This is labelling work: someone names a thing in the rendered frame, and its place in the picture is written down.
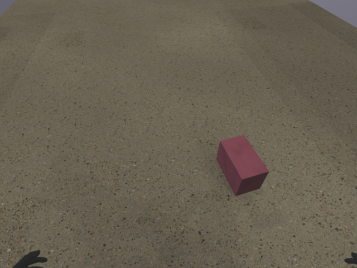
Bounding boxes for robot left hand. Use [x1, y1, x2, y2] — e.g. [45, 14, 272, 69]
[13, 250, 47, 268]

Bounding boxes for carton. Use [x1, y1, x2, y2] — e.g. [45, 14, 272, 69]
[216, 135, 269, 196]

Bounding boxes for robot right hand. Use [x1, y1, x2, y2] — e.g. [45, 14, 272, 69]
[344, 252, 357, 268]

